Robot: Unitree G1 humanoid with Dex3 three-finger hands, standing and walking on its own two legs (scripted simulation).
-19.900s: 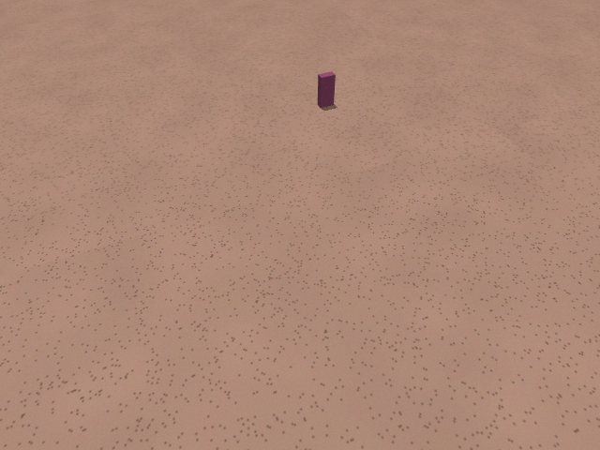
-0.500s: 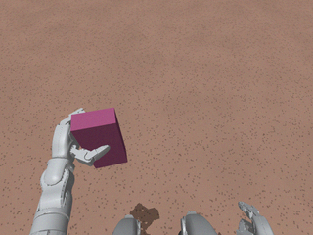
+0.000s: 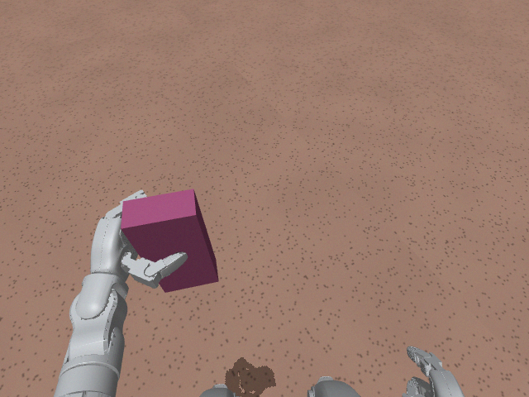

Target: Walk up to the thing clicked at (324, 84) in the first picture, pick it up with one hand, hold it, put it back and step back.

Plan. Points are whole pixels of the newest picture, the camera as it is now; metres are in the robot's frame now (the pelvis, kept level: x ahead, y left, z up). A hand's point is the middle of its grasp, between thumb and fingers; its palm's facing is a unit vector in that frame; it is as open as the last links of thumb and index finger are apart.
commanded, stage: hold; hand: left
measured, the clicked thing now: (177, 247) +0.33 +0.15 +0.03
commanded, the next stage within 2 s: none
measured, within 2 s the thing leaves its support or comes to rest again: neither
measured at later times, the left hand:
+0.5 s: hand (156, 239) +0.33 +0.17 +0.07, palm faces -0.03 -1.00 +0.00, open 9.0 cm
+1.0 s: hand (153, 242) +0.32 +0.17 +0.07, palm faces -0.02 -1.00 +0.01, open 9.0 cm
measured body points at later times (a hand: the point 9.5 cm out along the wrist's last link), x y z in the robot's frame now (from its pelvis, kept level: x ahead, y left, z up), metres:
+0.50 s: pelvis +0.00 +0.00 +0.01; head +0.04 +0.00 +0.46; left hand +0.32 +0.22 +0.07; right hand +0.13 -0.25 -0.10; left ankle -0.01 +0.13 -0.69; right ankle +0.01 -0.13 -0.69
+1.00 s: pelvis +0.00 +0.00 +0.02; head +0.03 +0.00 +0.46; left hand +0.32 +0.22 +0.07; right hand +0.13 -0.25 -0.09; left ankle -0.01 +0.13 -0.69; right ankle +0.01 -0.13 -0.69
